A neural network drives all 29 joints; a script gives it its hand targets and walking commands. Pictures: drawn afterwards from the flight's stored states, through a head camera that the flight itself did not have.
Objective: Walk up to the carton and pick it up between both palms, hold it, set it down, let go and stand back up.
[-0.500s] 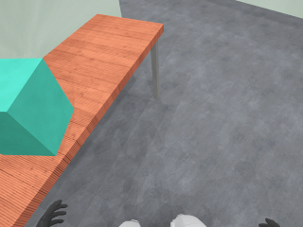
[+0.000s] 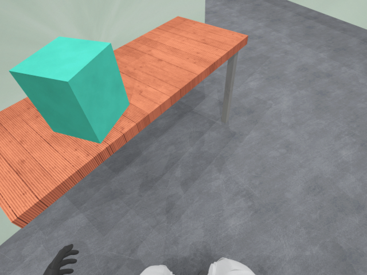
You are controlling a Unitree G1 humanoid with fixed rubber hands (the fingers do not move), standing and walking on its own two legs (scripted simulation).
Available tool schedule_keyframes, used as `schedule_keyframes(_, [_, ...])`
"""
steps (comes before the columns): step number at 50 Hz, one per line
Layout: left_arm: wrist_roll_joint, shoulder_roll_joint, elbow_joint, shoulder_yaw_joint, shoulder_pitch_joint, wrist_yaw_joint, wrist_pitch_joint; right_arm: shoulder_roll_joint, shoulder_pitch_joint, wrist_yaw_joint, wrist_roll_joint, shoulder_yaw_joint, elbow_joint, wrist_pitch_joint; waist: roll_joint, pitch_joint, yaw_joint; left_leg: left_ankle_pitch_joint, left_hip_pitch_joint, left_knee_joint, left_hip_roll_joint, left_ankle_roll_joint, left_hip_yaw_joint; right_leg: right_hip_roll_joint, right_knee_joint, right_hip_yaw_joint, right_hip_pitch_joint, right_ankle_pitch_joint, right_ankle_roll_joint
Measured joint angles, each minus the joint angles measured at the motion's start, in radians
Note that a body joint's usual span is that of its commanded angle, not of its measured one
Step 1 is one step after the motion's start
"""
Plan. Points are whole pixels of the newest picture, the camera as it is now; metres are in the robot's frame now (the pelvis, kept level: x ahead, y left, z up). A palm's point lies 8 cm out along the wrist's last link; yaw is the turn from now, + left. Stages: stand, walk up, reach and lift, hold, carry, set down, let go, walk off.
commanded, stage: walk up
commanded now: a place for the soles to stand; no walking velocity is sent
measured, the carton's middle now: (80, 90) +0.68 +0.35 +0.03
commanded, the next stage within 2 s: none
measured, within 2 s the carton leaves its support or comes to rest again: neither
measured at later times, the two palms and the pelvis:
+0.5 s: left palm out of the picture -0.14 +0.34 -0.06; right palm out of the picture +0.02 -0.28 -0.09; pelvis -0.16 -0.01 +0.00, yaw +13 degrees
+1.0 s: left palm out of the picture -0.11 +0.39 -0.08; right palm out of the picture +0.08 -0.22 -0.05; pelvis -0.10 +0.06 +0.02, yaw +20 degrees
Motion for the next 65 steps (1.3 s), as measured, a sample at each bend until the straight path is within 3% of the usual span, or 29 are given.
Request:
schedule_keyframes(6, [0.052,0.012,0.0,0.021,0.0,0.014,-0.004,-0.001,0.0,0.048,-0.001,0.0,0.002,-0.005,-0.094,-0.004,-0.001,-0.078,0.076,-0.001,0.05,0.018,0.048,-0.027,0.0,-0.074,-0.033,0.026,0.0])
schedule_keyframes(8, [0.064,0.018,0.0,0.025,-0.002,0.014,-0.006,-0.008,0.004,0.057,-0.001,-0.001,0.001,-0.011,-0.111,-0.019,-0.008,-0.171,0.096,-0.039,0.058,0.058,0.044,-0.023,0.03,-0.079,-0.093,-0.042,0.0])
schedule_keyframes(10, [0.05,0.019,0.001,0.025,-0.001,-0.002,-0.005,-0.007,0.005,0.053,-0.005,-0.003,0.003,0.001,-0.12,-0.011,-0.01,-0.161,0.054,-0.014,0.059,0.077,0.042,-0.015,0.179,-0.041,-0.155,-0.191,0.0])
schedule_keyframes(13, [0.023,0.013,0.0,0.025,0.002,-0.044,-0.015,-0.003,0.009,0.02,-0.022,-0.004,0.011,0.007,-0.082,-0.01,-0.009,-0.081,0.033,-0.042,0.059,0.08,0.003,0.026,0.419,0.054,-0.156,-0.204,0.0])
schedule_keyframes(15, [0.01,0.013,-0.001,0.026,0.005,-0.06,-0.027,-0.011,0.007,-0.004,-0.03,-0.004,0.009,-0.015,-0.029,-0.038,-0.004,-0.031,-0.009,-0.07,0.059,0.08,-0.034,0.037,0.46,0.09,-0.109,-0.202,0.0])
schedule_keyframes(18, [-0.005,0.024,-0.001,0.026,0.026,-0.076,-0.043,-0.029,-0.025,-0.018,-0.03,-0.003,-0.012,-0.052,0.042,-0.069,0.029,0.012,-0.079,-0.094,0.057,0.08,-0.05,0.036,0.365,0.126,0.019,-0.244,0.0])
schedule_keyframes(21, [-0.007,0.051,0.001,0.033,0.051,-0.077,-0.058,-0.026,-0.064,-0.019,-0.028,-0.003,-0.051,-0.08,0.066,-0.079,0.049,0.069,-0.157,-0.097,0.032,0.063,-0.051,0.033,-0.03,0.13,0.224,-0.252,-0.001])
schedule_keyframes(22, [-0.007,0.047,0.01,0.033,0.052,-0.075,-0.059,-0.026,-0.079,-0.023,-0.025,-0.003,-0.05,-0.083,0.09,-0.064,0.053,0.066,-0.165,-0.093,0.031,0.062,-0.064,0.04,-0.056,0.119,0.231,-0.233,-0.005])
schedule_keyframes(25, [-0.007,0.042,0.014,0.033,0.098,-0.072,-0.059,-0.012,-0.081,-0.021,-0.013,-0.003,-0.049,-0.076,0.121,-0.06,0.057,0.017,-0.172,-0.039,0.031,0.061,-0.057,0.033,-0.057,0.087,0.249,-0.213,-0.015])
schedule_keyframes(31, [0.005,0.042,0.014,0.033,0.154,-0.069,-0.06,-0.015,-0.081,0.016,0.014,-0.003,-0.049,-0.087,0.075,-0.069,0.067,0.012,-0.175,0.0,0.055,0.061,-0.019,-0.06,-0.057,0.079,0.28,-0.222,-0.001])
schedule_keyframes(37, [0.011,0.042,0.014,0.033,0.154,-0.089,-0.075,-0.016,-0.081,0.023,0.032,-0.003,-0.044,-0.096,0.066,-0.075,0.066,0.011,-0.152,-0.044,0.087,0.061,-0.015,-0.078,-0.055,0.066,0.281,-0.241,0.02])
schedule_keyframes(40, [0.011,0.044,0.015,0.033,0.151,-0.101,-0.07,-0.012,-0.073,0.003,0.032,-0.004,-0.034,-0.122,0.038,-0.07,0.04,0.034,-0.102,-0.111,0.054,0.058,-0.006,-0.118,0.082,0.075,0.248,-0.264,0.02])
schedule_keyframes(41, [0.01,0.044,0.014,0.033,0.148,-0.107,-0.068,-0.004,-0.065,-0.01,0.032,-0.004,-0.029,-0.129,0.023,-0.07,0.032,0.027,-0.096,-0.102,0.039,0.055,-0.007,-0.117,0.174,0.104,0.214,-0.253,0.019])
schedule_keyframes(44, [0.01,0.044,0.013,0.033,0.136,-0.116,-0.074,0.011,-0.036,-0.032,0.032,-0.003,-0.011,-0.141,0.01,-0.071,0.018,0.023,-0.055,-0.134,0.036,0.055,-0.035,-0.024,0.345,0.167,0.105,-0.254,0.02])
schedule_keyframes(46, [0.006,0.044,0.013,0.033,0.13,-0.116,-0.087,0.012,-0.021,-0.044,0.032,-0.003,0.004,-0.152,-0.001,-0.071,0.016,0.039,-0.016,-0.182,0.036,0.054,-0.05,0.011,0.352,0.169,0.047,-0.251,0.02])
schedule_keyframes(49, [-0.001,0.044,0.013,0.033,0.13,-0.116,-0.09,0.007,-0.013,-0.058,0.032,-0.003,0.01,-0.169,-0.019,-0.072,0.016,0.046,0.033,-0.228,0.033,0.054,-0.051,0.018,0.35,0.17,-0.031,-0.24,0.019])
schedule_keyframes(55, [-0.002,0.045,0.013,0.033,0.13,-0.117,-0.09,0.005,-0.013,-0.059,0.028,-0.003,0.011,-0.181,-0.017,-0.072,0.017,0.012,0.081,-0.234,0.033,0.054,-0.072,0.019,0.205,0.171,-0.053,-0.231,0.019])
schedule_keyframes(58, [-0.004,0.045,0.013,0.033,0.131,-0.117,-0.093,0.005,-0.013,-0.058,0.027,-0.003,0.011,-0.178,-0.015,-0.073,0.018,-0.002,0.077,-0.234,0.032,0.052,-0.081,0.02,0.099,0.172,-0.04,-0.168,0.012])
schedule_keyframes(61, [-0.006,0.042,0.013,0.033,0.13,-0.109,-0.112,0.006,-0.014,-0.057,0.027,-0.003,0.013,-0.164,-0.008,-0.067,0.033,-0.033,0.052,-0.164,0.029,0.047,-0.083,0.025,-0.037,0.166,0.005,0.003,-0.043])
schedule_keyframes(63, [-0.006,0.036,0.014,0.034,0.13,-0.104,-0.115,0.009,-0.014,-0.057,0.027,-0.003,0.027,-0.147,0.009,-0.067,0.034,-0.041,-0.007,-0.016,0.028,0.047,-0.08,0.022,-0.034,0.14,0.024,-0.008,-0.08])
schedule_keyframes(65, [-0.006,0.035,0.013,0.034,0.13,-0.094,-0.115,0.008,-0.014,-0.053,0.027,-0.003,0.035,-0.137,0.01,-0.068,0.044,-0.042,-0.059,0.09,0.028,0.047,-0.072,0.004,-0.034,0.133,0.048,-0.038,-0.085])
